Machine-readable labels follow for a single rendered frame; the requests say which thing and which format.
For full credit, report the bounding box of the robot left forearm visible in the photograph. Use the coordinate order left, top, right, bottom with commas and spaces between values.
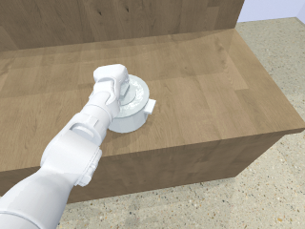
40, 75, 121, 167

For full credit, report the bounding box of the table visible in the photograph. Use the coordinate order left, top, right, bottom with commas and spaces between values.
0, 0, 305, 204

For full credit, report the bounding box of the pot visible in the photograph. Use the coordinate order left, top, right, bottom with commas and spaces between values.
89, 93, 156, 134

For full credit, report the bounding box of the left robot hand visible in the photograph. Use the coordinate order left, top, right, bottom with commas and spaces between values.
93, 64, 130, 107

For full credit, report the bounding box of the lid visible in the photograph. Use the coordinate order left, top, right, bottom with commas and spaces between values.
92, 74, 150, 119

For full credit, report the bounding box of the left robot upper arm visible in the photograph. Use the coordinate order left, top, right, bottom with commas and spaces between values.
0, 130, 102, 229

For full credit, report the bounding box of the knob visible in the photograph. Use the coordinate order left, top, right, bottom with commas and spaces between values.
120, 82, 130, 98

